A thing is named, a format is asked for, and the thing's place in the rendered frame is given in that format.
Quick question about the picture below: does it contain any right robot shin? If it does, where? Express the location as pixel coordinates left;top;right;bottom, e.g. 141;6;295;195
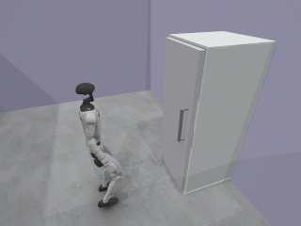
103;176;125;203

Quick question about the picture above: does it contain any robot right upper arm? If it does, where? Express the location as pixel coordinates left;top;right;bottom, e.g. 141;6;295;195
85;112;97;146

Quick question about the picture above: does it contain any robot right hand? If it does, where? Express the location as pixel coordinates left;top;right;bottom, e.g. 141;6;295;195
105;162;122;178

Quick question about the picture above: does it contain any right robot thigh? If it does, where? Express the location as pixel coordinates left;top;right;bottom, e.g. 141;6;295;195
94;153;124;181

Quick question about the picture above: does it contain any fridge door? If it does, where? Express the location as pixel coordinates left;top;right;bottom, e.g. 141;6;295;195
161;37;206;191

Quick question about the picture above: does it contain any handle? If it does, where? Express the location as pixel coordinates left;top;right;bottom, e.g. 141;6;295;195
177;108;188;142

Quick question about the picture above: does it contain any right robot forearm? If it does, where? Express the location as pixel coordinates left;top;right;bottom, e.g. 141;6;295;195
87;140;111;167

